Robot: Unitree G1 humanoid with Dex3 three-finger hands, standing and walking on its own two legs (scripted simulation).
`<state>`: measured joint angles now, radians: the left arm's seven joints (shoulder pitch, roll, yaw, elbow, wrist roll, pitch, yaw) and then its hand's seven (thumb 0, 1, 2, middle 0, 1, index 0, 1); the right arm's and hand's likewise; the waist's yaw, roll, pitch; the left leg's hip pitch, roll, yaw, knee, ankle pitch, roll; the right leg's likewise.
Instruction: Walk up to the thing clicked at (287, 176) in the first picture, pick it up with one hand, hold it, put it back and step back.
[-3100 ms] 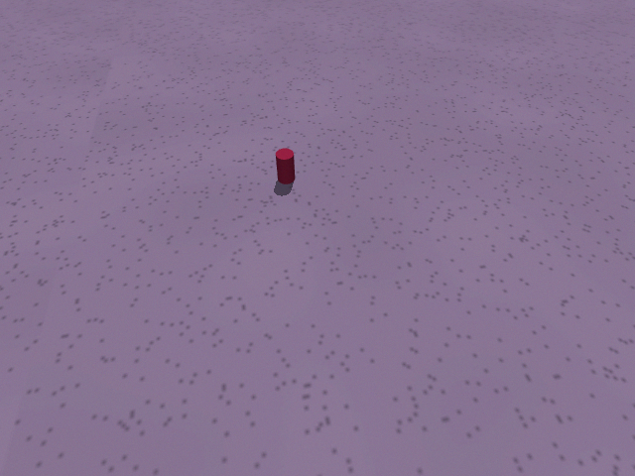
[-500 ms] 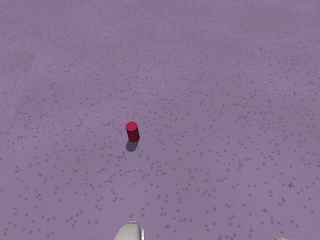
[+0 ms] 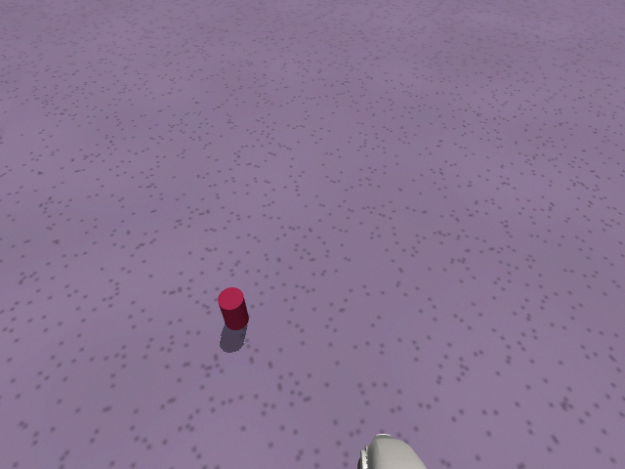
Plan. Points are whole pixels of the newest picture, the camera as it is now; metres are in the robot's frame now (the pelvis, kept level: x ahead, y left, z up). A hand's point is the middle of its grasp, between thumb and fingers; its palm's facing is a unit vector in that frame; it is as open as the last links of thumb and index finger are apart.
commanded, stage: walk up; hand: left
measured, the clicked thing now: (234, 309) +0.70 +0.24 -0.70
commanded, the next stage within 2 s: none
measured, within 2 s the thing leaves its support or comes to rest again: neither
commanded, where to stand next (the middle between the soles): +0.36 +0.02 m, yaw +1 degrees
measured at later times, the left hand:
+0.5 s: hand (116, 443) +0.19 +0.29 -0.15, palm faces -0.02 -0.93 -0.37, open 7.4 cm
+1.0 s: hand (158, 339) +0.35 +0.26 -0.16, palm faces -0.05 -0.93 -0.37, open 7.4 cm
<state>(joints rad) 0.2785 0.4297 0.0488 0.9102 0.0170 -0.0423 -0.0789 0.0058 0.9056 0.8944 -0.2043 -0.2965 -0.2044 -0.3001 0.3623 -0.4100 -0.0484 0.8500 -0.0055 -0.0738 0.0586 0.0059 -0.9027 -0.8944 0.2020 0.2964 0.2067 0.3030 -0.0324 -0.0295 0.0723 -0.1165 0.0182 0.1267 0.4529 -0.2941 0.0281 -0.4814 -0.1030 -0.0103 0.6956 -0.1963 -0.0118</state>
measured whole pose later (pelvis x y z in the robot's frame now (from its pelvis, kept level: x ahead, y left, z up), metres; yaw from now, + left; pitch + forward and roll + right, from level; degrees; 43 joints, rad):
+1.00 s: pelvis +0.27 +0.00 -0.02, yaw +0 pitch -3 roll +0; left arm 0.19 0.37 0.02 0.91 0.02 -0.04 -0.02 0.00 0.90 0.89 -0.21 -0.30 -0.21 -0.30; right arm 0.22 -0.39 -0.02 0.92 0.01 -0.01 0.01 0.01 -0.91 -0.89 0.20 0.30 0.20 0.30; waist 0.00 0.02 0.13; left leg -0.36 0.03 0.03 0.94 -0.56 0.03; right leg -0.38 -0.04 -0.03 0.66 -0.24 -0.02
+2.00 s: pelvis +0.33 +0.01 +0.01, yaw +0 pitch -2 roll +0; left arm 0.06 0.34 0.00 1.16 0.01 -0.01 -0.01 0.00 0.90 0.89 -0.21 -0.30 -0.21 -0.30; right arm 0.08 -0.36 0.00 1.16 -0.01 -0.02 0.01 0.01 -0.91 -0.89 0.20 0.30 0.20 0.30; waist -0.01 0.00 0.05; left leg -0.08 0.04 0.04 0.33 -0.21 -0.02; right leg -0.14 -0.02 -0.01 0.34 -0.17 0.01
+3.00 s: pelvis +0.32 +0.01 +0.01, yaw +0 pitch -2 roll +0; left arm 0.10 0.35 0.00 1.15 0.01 -0.01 -0.01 0.00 0.90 0.89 -0.21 -0.30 -0.21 -0.30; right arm 0.09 -0.35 0.00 1.15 -0.01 -0.01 0.01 0.01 -0.91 -0.89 0.20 0.30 0.20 0.30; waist 0.00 0.00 0.05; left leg -0.07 0.03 0.04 0.30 -0.19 -0.02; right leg -0.13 -0.02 -0.01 0.31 -0.15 0.01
